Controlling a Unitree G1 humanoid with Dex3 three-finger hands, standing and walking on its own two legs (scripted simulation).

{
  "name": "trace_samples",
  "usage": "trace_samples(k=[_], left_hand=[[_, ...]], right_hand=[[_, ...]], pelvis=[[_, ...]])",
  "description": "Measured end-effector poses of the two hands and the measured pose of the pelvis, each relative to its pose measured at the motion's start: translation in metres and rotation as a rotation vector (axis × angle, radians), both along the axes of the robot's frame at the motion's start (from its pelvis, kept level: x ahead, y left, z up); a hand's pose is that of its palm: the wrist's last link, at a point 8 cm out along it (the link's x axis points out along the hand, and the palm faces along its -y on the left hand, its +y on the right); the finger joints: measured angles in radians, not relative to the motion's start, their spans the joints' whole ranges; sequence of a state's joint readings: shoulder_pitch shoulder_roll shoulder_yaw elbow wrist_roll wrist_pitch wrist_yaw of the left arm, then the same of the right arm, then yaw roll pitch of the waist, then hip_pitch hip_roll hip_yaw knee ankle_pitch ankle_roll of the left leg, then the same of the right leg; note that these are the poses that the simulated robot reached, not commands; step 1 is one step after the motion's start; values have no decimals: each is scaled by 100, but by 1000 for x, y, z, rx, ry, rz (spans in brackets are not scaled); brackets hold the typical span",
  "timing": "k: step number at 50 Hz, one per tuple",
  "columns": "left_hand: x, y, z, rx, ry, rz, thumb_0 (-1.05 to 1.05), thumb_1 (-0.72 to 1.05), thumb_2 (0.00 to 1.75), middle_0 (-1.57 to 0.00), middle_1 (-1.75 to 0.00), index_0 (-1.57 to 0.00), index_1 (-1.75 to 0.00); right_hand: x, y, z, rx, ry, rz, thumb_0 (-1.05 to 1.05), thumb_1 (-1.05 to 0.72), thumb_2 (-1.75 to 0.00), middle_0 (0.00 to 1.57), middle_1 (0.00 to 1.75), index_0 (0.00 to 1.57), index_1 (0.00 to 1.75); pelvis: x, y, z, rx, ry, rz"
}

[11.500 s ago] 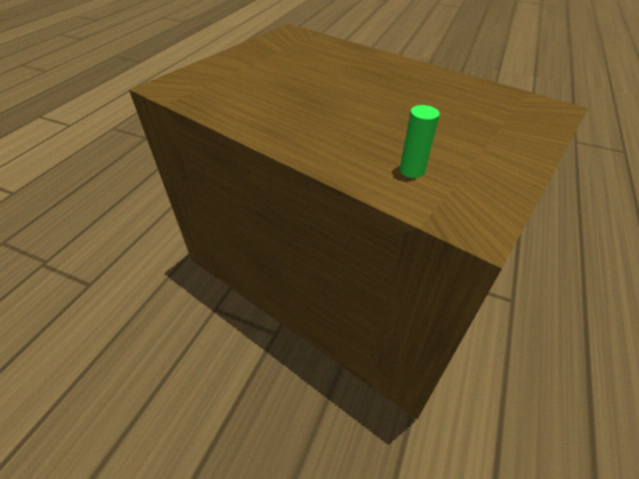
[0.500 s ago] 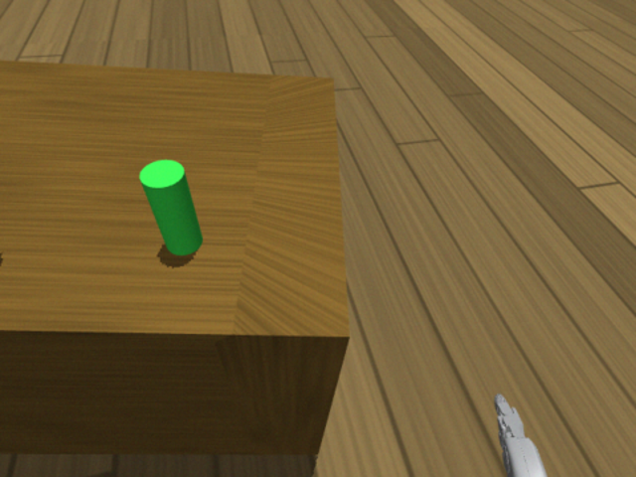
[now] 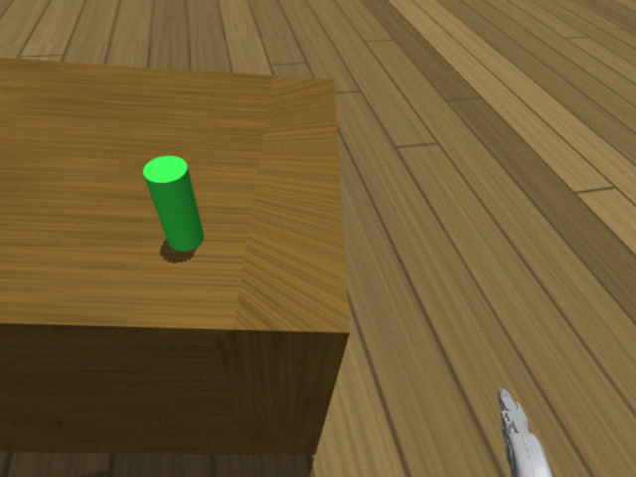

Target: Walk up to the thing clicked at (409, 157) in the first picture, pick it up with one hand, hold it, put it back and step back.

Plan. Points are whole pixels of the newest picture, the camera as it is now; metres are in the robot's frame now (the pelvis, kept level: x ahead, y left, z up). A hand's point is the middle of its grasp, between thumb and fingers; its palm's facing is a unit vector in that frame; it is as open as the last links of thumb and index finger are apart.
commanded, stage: approach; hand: left
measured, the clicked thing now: (176, 206) +0.49 +0.18 +0.07
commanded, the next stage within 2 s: close in in 0.20 s
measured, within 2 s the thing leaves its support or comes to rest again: neither
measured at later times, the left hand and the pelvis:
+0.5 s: hand (138, 228) +0.46 +0.24 +0.05, palm faces +0.07 -1.00 +0.05, open 17.6 cm; pelvis -0.02 +0.00 -0.03, yaw -2 degrees
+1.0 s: hand (166, 232) +0.45 +0.19 +0.06, palm faces +0.08 -1.00 +0.02, open 17.3 cm; pelvis -0.02 -0.01 -0.03, yaw -1 degrees
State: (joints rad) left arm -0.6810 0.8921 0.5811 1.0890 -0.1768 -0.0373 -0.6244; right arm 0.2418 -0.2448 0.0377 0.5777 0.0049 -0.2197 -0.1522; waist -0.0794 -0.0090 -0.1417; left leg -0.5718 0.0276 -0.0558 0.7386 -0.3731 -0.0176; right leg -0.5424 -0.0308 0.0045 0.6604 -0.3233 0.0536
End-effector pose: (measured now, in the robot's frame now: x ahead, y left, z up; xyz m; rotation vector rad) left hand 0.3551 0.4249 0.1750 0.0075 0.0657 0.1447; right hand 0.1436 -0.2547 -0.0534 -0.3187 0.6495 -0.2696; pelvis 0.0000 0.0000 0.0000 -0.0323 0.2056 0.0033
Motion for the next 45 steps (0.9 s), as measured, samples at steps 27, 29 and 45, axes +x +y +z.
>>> trace_samples(k=[27, 29, 45], left_hand=[[86, -141, -121, -43, -52, -60, -2, -56, 4, -6, -6, -7, -6], [87, -145, -115, -26, -60, -57, -2, -55, 4, -6, -6, -7, -6], [59, -165, -117, -27, -34, -55, -2, -48, 1, -6, -3, -7, -2]], right_hand=[[-50, -14, -8, -24, 69, -42, -1, 54, -5, 6, 6, 6, 5], [-49, -15, -10, -12, 68, -50, -1, 54, -5, 6, 6, 5, 5], [-19, -6, -5, 66, -12, 43, -1, 54, -5, 6, 6, 6, 5]], pelvis=[[-21, 3, -33, -15, 101, -40], [-19, 3, -34, -13, 100, -43], [-17, -7, -34, 2, 70, -23]])
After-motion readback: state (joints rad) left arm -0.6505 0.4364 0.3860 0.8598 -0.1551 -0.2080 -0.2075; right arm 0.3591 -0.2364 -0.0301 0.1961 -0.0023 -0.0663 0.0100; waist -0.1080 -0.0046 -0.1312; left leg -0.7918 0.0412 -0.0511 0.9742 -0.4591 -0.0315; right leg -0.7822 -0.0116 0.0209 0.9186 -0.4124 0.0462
